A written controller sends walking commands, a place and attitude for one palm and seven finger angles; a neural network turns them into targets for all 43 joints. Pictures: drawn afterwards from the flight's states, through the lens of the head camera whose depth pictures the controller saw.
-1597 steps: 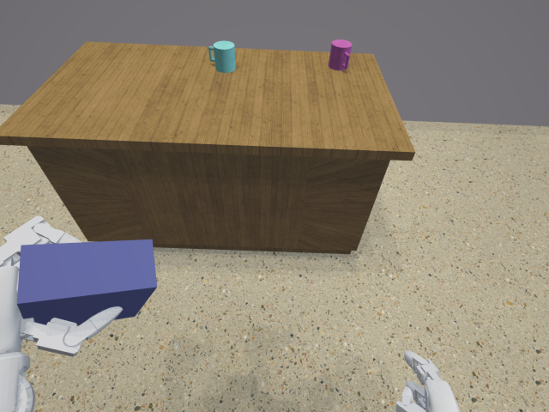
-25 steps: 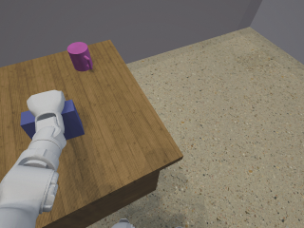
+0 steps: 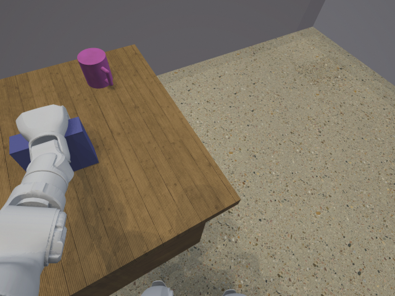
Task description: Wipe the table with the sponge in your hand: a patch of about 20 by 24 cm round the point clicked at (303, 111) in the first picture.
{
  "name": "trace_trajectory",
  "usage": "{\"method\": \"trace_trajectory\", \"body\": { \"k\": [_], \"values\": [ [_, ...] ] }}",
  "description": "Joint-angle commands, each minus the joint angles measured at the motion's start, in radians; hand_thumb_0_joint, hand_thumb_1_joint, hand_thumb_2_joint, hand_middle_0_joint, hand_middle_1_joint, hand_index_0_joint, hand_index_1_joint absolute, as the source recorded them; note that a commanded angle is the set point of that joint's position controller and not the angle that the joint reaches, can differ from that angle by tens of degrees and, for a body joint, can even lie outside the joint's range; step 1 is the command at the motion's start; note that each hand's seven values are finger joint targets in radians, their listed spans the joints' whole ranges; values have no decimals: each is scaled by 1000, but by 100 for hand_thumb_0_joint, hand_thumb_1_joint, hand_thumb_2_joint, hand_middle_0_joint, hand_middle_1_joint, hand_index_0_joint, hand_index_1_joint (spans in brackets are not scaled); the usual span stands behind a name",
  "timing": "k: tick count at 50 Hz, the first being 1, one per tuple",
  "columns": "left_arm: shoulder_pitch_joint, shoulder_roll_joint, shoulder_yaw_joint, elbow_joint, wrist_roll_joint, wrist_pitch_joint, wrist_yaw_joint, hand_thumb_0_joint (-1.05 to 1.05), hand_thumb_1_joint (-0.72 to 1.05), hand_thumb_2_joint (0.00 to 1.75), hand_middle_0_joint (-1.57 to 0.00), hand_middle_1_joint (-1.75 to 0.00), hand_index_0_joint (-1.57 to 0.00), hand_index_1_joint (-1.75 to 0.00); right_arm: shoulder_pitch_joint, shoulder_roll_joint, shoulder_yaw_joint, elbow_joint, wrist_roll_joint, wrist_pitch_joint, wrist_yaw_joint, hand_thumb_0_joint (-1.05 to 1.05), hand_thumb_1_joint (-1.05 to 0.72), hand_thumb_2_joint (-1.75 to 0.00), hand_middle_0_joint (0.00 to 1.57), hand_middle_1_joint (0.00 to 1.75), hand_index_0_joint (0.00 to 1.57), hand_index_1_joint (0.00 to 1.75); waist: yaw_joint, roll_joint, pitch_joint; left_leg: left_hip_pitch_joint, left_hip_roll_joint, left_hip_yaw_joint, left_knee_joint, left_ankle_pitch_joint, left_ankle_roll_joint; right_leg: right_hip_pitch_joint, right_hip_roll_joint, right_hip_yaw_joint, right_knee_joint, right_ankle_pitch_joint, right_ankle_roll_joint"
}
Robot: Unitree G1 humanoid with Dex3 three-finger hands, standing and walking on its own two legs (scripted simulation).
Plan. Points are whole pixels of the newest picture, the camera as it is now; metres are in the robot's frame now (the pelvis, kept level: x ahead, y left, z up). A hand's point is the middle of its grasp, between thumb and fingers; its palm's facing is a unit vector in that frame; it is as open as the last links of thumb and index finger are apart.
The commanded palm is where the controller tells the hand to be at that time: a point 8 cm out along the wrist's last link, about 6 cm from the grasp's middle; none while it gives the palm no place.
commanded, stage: slide back across to the first lane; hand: left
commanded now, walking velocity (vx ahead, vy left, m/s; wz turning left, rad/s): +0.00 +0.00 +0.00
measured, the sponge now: (61, 155) +0.43 +0.31 -0.03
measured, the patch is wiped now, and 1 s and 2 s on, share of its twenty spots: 0.95 1.00 1.00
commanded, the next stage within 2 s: wipe back along the first lane in 0.44 s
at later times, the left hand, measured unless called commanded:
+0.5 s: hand (26, 152) +0.41 +0.35 +0.01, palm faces -0.15 -0.02 -0.99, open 9.4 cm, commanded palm +0.40 +0.34 +0.06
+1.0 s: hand (26, 172) +0.37 +0.34 +0.01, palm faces -0.11 -0.02 -0.99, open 9.4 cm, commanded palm +0.34 +0.32 +0.04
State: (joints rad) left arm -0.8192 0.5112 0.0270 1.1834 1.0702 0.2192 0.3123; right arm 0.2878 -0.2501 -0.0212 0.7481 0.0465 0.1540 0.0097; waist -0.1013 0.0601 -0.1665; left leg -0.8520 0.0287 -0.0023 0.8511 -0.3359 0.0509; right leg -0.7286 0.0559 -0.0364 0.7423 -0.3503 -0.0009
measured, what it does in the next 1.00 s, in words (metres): stands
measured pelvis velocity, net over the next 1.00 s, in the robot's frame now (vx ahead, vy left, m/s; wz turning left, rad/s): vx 0.02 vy -0.01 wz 0.04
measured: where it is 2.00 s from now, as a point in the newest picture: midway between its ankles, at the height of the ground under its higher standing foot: outside the picture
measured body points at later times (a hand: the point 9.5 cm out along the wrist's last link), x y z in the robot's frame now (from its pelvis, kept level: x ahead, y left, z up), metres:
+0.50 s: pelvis +0.02 +0.00 +0.01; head +0.10 +0.01 +0.45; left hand +0.42 +0.35 +0.07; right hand +0.11 -0.27 -0.11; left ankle +0.03 +0.08 -0.70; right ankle +0.00 -0.13 -0.70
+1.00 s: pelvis +0.02 -0.01 +0.01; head +0.07 +0.00 +0.46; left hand +0.37 +0.34 +0.06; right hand +0.13 -0.26 -0.11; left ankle +0.03 +0.08 -0.70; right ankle +0.00 -0.13 -0.70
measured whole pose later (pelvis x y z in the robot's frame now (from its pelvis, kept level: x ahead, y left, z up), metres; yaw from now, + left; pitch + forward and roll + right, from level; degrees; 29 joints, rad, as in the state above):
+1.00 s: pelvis +0.02 -0.01 +0.01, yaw +2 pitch +14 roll -4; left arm -0.45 0.50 0.03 0.88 1.04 0.15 0.31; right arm 0.21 -0.26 -0.04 0.71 0.07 0.20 0.01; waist -0.02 0.06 -0.15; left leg -0.68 0.01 -0.02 0.78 -0.35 0.04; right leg -0.55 0.04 -0.05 0.67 -0.37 -0.01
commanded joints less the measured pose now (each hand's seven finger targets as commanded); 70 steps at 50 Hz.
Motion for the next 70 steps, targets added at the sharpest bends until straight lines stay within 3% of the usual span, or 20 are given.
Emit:
{"method": "trace_trajectory", "body": {
  "k": [1,3,7,11,16,20,23,26,28,33,39,44,46,50,55,58,59,65,68,70],
  "values": [
    [-295,331,46,-149,28,22,33,0,10,130,-120,-160,-120,-160,41,-191,-57,-91,4,-22,-4,0,-90,-90,20,30,20,30,29,41,-348,400,-3,-62,-121,250,-1,97,18,-20,-106,173,-58],
    [-312,336,50,-169,30,17,32,0,10,130,-120,-160,-120,-160,29,-189,-55,-93,5,-26,-4,0,-90,-90,20,30,20,30,31,68,-332,419,0,-69,-134,256,-4,86,17,-24,-105,167,-63],
    [-252,317,33,-167,25,10,16,0,10,130,-120,-160,-120,-160,32,-191,-58,-95,7,-25,1,0,-90,-90,20,30,20,30,27,47,-298,435,-1,-68,-143,246,0,95,19,-24,-128,161,-62],
    [-220,290,15,-201,19,-30,-9,0,10,130,-120,-160,-120,-160,36,-188,-64,-91,8,-27,-4,0,-90,-90,20,30,20,30,29,67,-310,486,1,-74,-142,295,-2,95,19,-23,-131,186,-66],
    [-201,327,45,-230,23,-77,-18,0,10,130,-120,-160,-120,-160,32,-193,-69,-83,7,-20,-11,0,-90,-90,20,30,20,30,25,42,-308,489,-2,-63,-132,337,4,126,17,-14,-137,245,-65],
    [-153,373,87,-246,36,-99,-13,0,10,130,-120,-160,-120,-160,28,-197,-71,-86,5,-11,-9,0,-90,-90,20,30,20,30,46,77,-322,504,-5,-65,-123,401,-3,134,17,-17,-119,286,-71],
    [-113,351,93,-278,34,-112,-9,0,10,130,-120,-160,-120,-160,12,-191,-75,-93,3,-8,-5,0,-90,-90,20,30,20,30,56,92,-336,523,-6,-58,-112,473,-3,152,14,-15,-113,353,-74],
    [-70,411,133,-259,36,-106,-5,0,10,130,-120,-160,-120,-160,14,-203,-74,-94,3,4,-4,0,-90,-90,20,30,20,30,59,32,-332,473,-17,-47,-104,451,2,202,12,-10,-110,397,-68],
    [-89,348,91,-284,23,-112,-13,0,10,130,-120,-160,-120,-160,1,-194,-75,-101,9,-1,-4,0,-90,-90,20,30,20,30,46,32,-323,483,-15,-51,-106,462,4,196,9,-9,-113,409,-66],
    [-8,272,49,-315,6,-120,-36,0,10,130,-120,-160,-120,-160,-14,-187,-78,-108,13,2,-2,0,-90,-90,20,30,20,30,55,41,-320,497,-13,-44,-111,460,6,209,7,-5,-124,418,-67],
    [132,226,39,-371,-16,-115,-33,0,10,130,-120,-160,-120,-160,-37,-186,-82,-122,14,12,-1,0,-90,-90,20,30,20,30,73,24,-309,509,-15,-48,-115,458,7,224,9,-12,-127,403,-68],
    [184,203,35,-395,-17,-94,-18,0,10,130,-120,-160,-120,-160,-66,-185,-77,-136,17,16,-2,0,-90,-90,20,30,20,30,80,2,-242,473,-17,-56,-139,378,6,211,9,-21,-133,329,-71],
    [174,163,-2,-398,-14,-80,-12,0,10,130,-120,-160,-120,-160,-76,-179,-75,-138,19,16,-3,0,-90,-90,20,30,20,30,67,-7,-218,466,-18,-52,-147,337,7,193,8,-22,-144,296,-69],
    [162,172,-1,-374,-4,-60,-8,0,10,130,-120,-160,-120,-160,-87,-180,-69,-140,21,16,-8,0,-90,-90,20,30,20,30,68,-16,-177,445,-17,-63,-164,256,4,163,8,-25,-148,203,-72],
    [217,182,19,-369,-18,-46,-11,0,10,130,-120,-160,-120,-160,-98,-176,-63,-149,21,17,-14,0,-90,-90,20,30,20,30,88,-10,-206,432,-23,-55,-167,241,2,196,6,-22,-145,201,-74],
    [231,97,-38,-415,-26,-44,-18,0,10,130,-120,-160,-120,-160,-119,-161,-63,-168,25,14,-11,0,-90,-90,20,30,20,30,85,-1,-218,458,-18,-61,-170,268,1,193,7,-24,-144,214,-75],
    [283,120,-15,-410,-24,-38,-16,0,10,130,-120,-160,-120,-160,-110,-169,-66,-167,22,16,-10,0,-90,-90,20,30,20,30,100,-6,-223,466,-18,-63,-166,272,0,198,10,-28,-141,209,-77],
    [342,92,-30,-471,-42,-15,-17,0,10,130,-120,-160,-120,-160,-137,-166,-62,-186,25,16,-12,0,-90,-90,20,30,20,30,95,-42,-190,452,-19,-62,-173,253,1,213,10,-29,-150,208,-74],
    [357,36,-64,-526,-59,-3,-21,0,10,130,-120,-160,-120,-160,-164,-154,-58,-203,30,9,-12,0,-90,-90,20,30,20,30,96,-30,-177,459,-18,-65,-188,253,0,222,8,-31,-154,206,-75],
    [382,48,-62,-525,-58,14,-19,0,10,130,-120,-160,-120,-160,-165,-160,-56,-198,29,10,-14,0,-90,-90,20,30,20,30,96,-32,-149,459,-21,-63,-192,223,1,215,8,-31,-163,180,-73]
  ]
}}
